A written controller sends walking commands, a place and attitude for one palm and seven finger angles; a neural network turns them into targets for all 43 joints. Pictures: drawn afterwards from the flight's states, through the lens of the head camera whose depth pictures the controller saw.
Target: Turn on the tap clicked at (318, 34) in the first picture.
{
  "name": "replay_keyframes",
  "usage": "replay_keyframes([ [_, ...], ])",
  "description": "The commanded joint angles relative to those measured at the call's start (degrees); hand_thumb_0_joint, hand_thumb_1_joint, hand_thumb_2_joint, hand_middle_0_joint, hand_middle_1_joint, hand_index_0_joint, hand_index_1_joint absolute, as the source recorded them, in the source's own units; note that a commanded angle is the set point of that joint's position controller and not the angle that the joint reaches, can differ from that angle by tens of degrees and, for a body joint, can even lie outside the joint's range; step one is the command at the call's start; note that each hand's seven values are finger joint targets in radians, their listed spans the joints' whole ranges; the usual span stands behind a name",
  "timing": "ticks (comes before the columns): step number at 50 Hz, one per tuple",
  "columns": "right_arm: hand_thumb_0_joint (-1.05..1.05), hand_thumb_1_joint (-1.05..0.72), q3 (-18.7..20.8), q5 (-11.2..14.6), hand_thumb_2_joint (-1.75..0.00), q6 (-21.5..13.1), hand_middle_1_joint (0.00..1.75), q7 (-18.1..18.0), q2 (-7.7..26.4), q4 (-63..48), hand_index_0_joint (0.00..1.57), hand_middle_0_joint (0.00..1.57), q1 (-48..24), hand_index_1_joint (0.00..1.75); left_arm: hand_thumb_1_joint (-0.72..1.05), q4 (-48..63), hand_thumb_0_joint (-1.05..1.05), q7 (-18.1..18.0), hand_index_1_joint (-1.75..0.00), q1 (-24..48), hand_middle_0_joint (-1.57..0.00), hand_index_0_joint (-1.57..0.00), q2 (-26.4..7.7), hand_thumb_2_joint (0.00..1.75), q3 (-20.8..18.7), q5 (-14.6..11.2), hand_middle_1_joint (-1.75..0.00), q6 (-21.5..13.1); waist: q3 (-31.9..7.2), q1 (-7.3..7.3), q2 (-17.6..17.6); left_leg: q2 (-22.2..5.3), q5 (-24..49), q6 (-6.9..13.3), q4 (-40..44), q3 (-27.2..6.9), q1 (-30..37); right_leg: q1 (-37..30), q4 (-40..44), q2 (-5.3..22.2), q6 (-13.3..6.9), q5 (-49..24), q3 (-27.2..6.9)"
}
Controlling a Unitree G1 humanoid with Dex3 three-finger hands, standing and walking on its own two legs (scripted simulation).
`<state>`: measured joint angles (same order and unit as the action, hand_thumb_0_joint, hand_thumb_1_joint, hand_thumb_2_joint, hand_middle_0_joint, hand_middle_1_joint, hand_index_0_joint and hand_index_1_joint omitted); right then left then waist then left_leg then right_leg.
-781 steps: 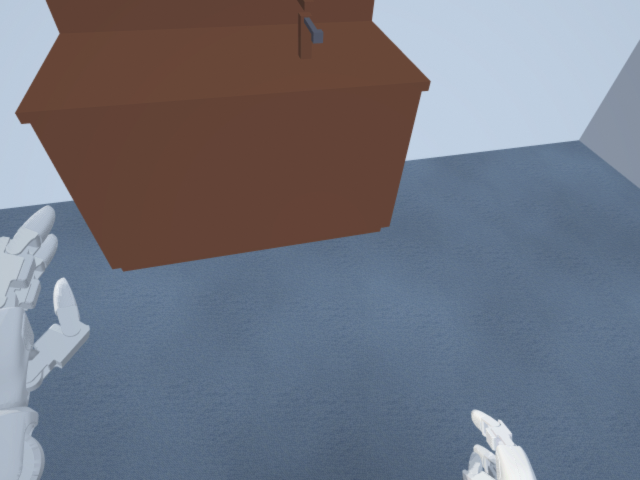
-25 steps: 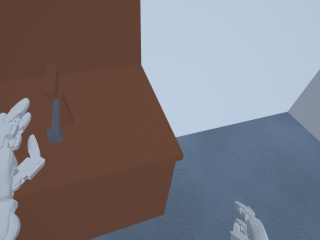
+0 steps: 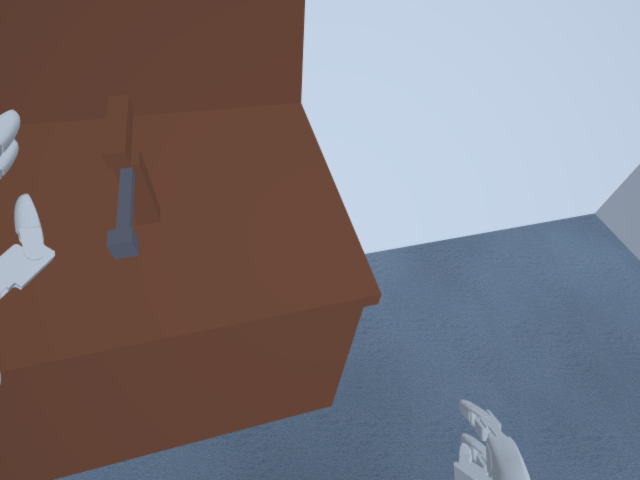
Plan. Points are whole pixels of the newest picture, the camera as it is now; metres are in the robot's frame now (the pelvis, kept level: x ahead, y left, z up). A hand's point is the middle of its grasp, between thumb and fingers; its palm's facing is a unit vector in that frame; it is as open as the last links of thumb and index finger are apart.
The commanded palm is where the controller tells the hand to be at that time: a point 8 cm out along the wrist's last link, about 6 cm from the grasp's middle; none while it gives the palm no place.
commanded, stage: come to a stop and stand still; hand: left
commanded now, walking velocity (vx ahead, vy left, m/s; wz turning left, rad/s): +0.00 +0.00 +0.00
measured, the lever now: (123, 243) +0.35 +0.29 +0.08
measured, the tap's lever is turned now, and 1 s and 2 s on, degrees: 0 0 0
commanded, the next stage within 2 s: look again from close up in 0.48 s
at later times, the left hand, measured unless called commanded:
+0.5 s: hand (89, 289) +0.23 +0.24 +0.18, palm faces +0.38 -0.88 -0.28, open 7.4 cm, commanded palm +0.17 +0.28 +0.17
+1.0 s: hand (81, 291) +0.23 +0.26 +0.16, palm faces +0.35 -0.87 -0.35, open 7.4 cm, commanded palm +0.18 +0.29 +0.17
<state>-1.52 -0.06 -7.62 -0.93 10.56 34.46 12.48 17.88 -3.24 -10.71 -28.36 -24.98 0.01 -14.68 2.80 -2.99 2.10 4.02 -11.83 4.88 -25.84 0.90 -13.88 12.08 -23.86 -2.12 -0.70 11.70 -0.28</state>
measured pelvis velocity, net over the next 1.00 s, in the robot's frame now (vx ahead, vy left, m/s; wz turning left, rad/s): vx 0.01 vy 0.02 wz -0.03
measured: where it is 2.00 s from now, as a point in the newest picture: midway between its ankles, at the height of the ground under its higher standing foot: outside the picture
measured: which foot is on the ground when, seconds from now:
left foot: down 0.00-1.00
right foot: down 0.00-1.00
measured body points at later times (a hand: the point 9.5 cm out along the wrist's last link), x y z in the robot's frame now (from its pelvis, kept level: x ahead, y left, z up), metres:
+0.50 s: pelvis +0.00 +0.00 +0.00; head -0.01 +0.03 +0.45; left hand +0.20 +0.29 +0.19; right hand +0.17 -0.23 -0.06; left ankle +0.02 +0.06 -0.74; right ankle +0.01 -0.11 -0.74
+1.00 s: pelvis +0.01 +0.02 +0.00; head +0.02 +0.03 +0.45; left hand +0.21 +0.30 +0.18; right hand +0.19 -0.21 -0.06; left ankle +0.02 +0.06 -0.74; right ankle +0.01 -0.11 -0.74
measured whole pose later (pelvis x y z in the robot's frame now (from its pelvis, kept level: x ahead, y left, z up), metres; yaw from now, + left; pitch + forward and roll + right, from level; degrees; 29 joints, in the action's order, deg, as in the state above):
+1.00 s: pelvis +0.01 +0.02 +0.00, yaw -2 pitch -1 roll -1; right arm -1.1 0.7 -5.6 -1.4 11.0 32.1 11.7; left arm 24.8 -4.6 -23.9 -20.5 -19.5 -2.4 -11.8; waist 1.3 -1.4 1.0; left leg 4.4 -13.1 5.5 -25.1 2.9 -10.9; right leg 9.8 -23.6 -1.7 0.5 12.4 -2.4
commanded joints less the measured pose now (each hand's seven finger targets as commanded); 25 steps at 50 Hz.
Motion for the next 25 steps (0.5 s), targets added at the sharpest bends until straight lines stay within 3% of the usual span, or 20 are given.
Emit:
replay_keyframes([
  [1, 0.00, -0.90, 4.9, 1.5, -0.90, -3.6, 0.30, 1.7, 8.8, -10.5, 0.20, 0.20, -3.1, 0.30, 0.90, 13.5, 0.00, 0.1, -0.30, -4.8, -0.20, -0.20, -0.2, 0.90, 0.9, -3.1, -0.30, -2.9, -16.3, 1.55, -12.7, -10.0, 21.9, -5.3, 1.7, -5.5, 8.6, -4.4, -1.8, 5.3, -1.9, -11.6, -6.0],
  [4, 0.00, -0.90, 4.0, 2.0, -0.90, -3.4, 0.30, 2.9, 7.7, -11.9, 0.20, 0.20, -5.3, 0.30, 0.90, 17.5, 0.00, -0.3, -0.30, -15.3, -0.20, -0.20, 2.9, 0.90, 4.2, -3.6, -0.30, -2.3, -14.0, 0.80, -6.2, -10.8, 14.8, -3.8, 3.9, -5.5, 4.6, -5.2, -1.8, 4.4, -1.0, -9.0, -4.4],
  [8, 0.00, -0.90, 3.7, 1.4, -0.90, -2.6, 0.30, 0.5, 8.2, -12.3, 0.20, 0.20, -6.0, 0.30, 0.90, 16.4, 0.00, -2.1, -0.30, -12.7, -0.20, -0.20, -4.7, 0.90, -4.2, -3.4, -0.30, -2.1, -9.2, 1.08, 5.2, -9.5, -0.2, -3.6, 6.2, -6.3, -1.0, -3.6, 1.7, 4.6, -0.6, -2.6, -5.9],
  [9, 0.00, -0.90, 3.5, 1.2, -0.90, -2.1, 0.30, -0.3, 8.6, -12.1, 0.20, 0.20, -6.5, 0.30, 0.90, 18.3, 0.00, -2.7, -0.30, -9.5, -0.20, -0.20, -8.8, 0.90, -8.0, -3.2, -0.30, -2.3, -7.7, 1.32, 3.1, -9.1, -2.7, -3.5, 6.4, -6.3, -1.8, -2.6, 2.2, 4.7, -0.8, -0.7, -6.5],
  [10, 0.00, -0.90, 3.3, 1.0, -0.90, -1.9, 0.30, -1.0, 8.0, -12.2, 0.20, 0.20, -6.7, 0.30, 0.90, 16.6, 0.00, -2.7, -0.30, -8.1, -0.20, -0.20, -7.3, 0.90, -7.4, -3.4, -0.30, -2.5, -6.9, 1.60, 2.3, -8.8, -5.1, -3.1, 6.8, -6.5, -2.9, -2.2, 2.8, 5.0, -0.8, 1.0, -6.4],
  [14, 0.00, -0.90, 2.7, 0.9, -0.90, -2.8, 0.30, -1.9, 7.6, -12.1, 0.20, 0.20, -7.1, 0.30, 0.90, 19.9, 0.00, -2.2, -0.30, 1.2, -0.20, -0.20, -6.5, 0.90, -4.8, -2.9, -0.30, -3.7, -5.3, 1.87, -8.4, -9.1, -10.4, -2.3, 8.4, -7.0, -2.9, -1.8, 2.7, 4.3, -1.1, 2.9, -7.0],
  [16, 0.00, -0.90, 2.6, 0.8, -0.90, -3.9, 0.30, -1.8, 7.6, -11.5, 0.20, 0.20, -6.4, 0.30, 0.90, 19.4, 0.00, -2.1, -0.30, 1.8, -0.20, -0.20, -3.1, 0.90, -0.9, -2.3, -0.30, -4.2, -5.7, 1.82, -11.0, -9.3, -13.4, -2.0, 9.4, -7.3, -3.0, -2.8, 2.5, 3.9, -1.1, 3.3, -6.7],
  [19, 0.00, -0.90, 2.7, 0.9, -0.90, -5.0, 0.30, -1.0, 7.7, -10.7, 0.20, 0.20, -6.1, 0.30, 0.90, 18.1, 0.00, -2.0, -0.30, -1.0, -0.20, -0.20, 1.9, 0.90, 3.8, -1.7, -0.30, -3.9, -6.1, 1.72, -9.8, -9.1, -12.4, -2.4, 9.1, -6.4, -0.6, -2.3, 3.3, 3.5, -1.0, 2.2, -6.5],
  [21, 0.00, -0.90, 3.0, 0.7, -0.90, -4.9, 0.30, -0.7, 8.1, -10.2, 0.20, 0.20, -5.0, 0.30, 0.90, 16.5, 0.00, -2.3, -0.30, -2.9, -0.20, -0.20, 2.3, 0.90, 4.5, -1.2, -0.30, -3.4, -5.7, 1.73, -7.3, -9.1, -9.8, -2.6, 9.2, -6.8, -1.0, -2.5, 3.8, 3.3, -1.0, 0.8, -6.4],
  [24, 0.00, -0.90, 3.2, 0.5, -0.90, -4.0, 0.30, -0.6, 8.4, -9.9, 0.20, 0.20, -5.0, 0.30, 0.90, 13.3, 0.00, -2.7, -0.30, -6.2, -0.20, -0.20, -0.1, 0.90, 1.4, -1.2, -0.30, -2.6, -5.4, 1.35, -3.6, -8.6, -4.4, -3.7, 8.3, -6.0, -0.2, -2.2, 4.8, 3.3, -1.0, -1.5, -6.3],
  [25, 0.00, -0.90, 3.1, 0.4, -0.90, -3.5, 0.30, -0.7, 8.4, -10.1, 0.20, 0.20, -4.9, 0.30, 0.90, 12.9, 0.00, -2.6, -0.30, -6.0, -0.20, -0.20, 0.5, 0.90, 1.8, -1.2, -0.30, -2.5, -5.8, 1.68, -2.4, -8.4, -2.6, -3.8, 8.0, -6.1, -0.7, -2.8, 4.7, 3.5, -1.0, -2.5, -5.9],
])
